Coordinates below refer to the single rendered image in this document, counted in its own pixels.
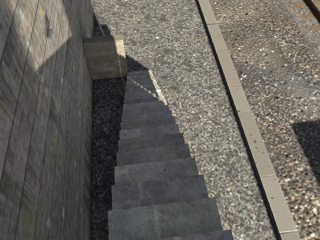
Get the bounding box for stairs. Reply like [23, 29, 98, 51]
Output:
[108, 69, 234, 240]

